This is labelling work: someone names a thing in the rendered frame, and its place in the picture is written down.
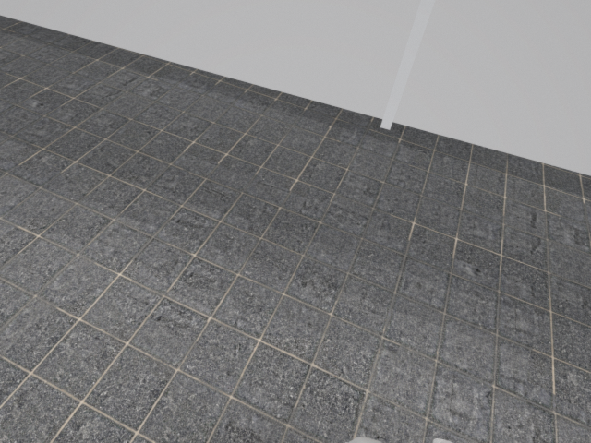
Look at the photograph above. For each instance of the panel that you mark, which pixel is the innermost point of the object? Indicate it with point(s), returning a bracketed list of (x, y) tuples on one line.
[(410, 51)]

